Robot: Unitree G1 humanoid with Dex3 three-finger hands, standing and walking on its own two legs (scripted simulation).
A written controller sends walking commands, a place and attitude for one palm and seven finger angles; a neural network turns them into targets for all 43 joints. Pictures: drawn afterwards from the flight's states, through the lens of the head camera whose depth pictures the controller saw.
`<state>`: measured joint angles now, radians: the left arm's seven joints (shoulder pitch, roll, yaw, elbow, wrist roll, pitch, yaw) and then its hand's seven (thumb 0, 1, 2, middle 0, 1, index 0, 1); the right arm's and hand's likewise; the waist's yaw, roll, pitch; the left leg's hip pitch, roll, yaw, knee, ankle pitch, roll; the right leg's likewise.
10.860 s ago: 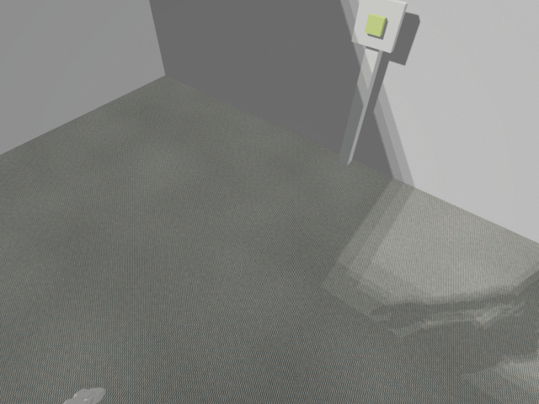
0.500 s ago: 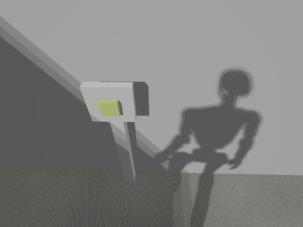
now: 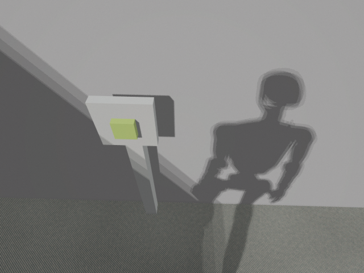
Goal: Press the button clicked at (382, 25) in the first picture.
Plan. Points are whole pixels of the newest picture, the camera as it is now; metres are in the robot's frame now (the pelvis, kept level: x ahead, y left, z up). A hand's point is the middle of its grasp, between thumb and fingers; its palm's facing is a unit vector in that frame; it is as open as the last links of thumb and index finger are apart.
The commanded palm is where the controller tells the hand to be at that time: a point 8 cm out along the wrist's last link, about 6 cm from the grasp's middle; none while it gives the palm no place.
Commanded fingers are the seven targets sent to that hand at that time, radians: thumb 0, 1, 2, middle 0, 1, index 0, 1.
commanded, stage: look again from close up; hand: left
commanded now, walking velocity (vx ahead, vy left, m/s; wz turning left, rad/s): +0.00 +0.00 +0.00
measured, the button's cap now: (124, 128) +0.49 +0.20 -0.01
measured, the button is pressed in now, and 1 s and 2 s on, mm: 0 0 0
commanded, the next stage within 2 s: raise the hand and make a fist in 0.28 s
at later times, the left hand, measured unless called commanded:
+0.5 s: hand out of the picture +0.12 +0.18 -0.10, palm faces +0.25 -0.94 -0.22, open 7.1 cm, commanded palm +0.11 +0.21 -0.07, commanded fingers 0.00 0.90 0.90 -0.39 -0.51 -0.39 -0.51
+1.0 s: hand (108, 267) +0.14 +0.17 -0.05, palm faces +0.04 -1.00 -0.05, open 4.0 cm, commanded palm +0.12 +0.22 -0.05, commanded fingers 0.00 0.90 0.90 -1.08 -1.26 -1.08 -1.26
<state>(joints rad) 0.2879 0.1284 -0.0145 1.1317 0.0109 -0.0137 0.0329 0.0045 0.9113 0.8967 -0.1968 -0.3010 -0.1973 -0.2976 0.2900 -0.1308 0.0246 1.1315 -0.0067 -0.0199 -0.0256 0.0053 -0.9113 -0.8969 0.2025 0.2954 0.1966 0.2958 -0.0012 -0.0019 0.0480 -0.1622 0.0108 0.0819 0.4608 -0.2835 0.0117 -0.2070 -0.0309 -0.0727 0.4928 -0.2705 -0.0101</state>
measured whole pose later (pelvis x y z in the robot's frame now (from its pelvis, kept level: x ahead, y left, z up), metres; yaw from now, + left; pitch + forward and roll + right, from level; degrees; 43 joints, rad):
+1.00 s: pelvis -0.05 -0.02 -0.10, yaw +3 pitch +14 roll -2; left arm 0.43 0.21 0.11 -0.06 -0.23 -0.48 -0.26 0.02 0.90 0.90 -0.82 -0.98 -0.82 -0.97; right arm 0.15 -0.19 0.03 0.49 0.02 -0.20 -0.03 0.01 -0.91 -0.90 0.20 0.30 0.20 0.30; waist 0.04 0.01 -0.12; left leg -0.95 0.05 -0.05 1.25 -0.55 -0.02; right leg -0.92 -0.03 -0.17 1.19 -0.52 -0.06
